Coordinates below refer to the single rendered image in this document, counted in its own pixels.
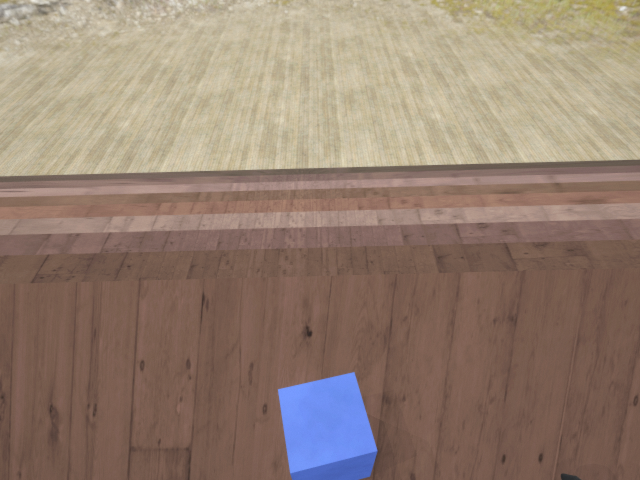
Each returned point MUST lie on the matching carton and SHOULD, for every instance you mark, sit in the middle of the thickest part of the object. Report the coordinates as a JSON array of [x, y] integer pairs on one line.
[[327, 431]]

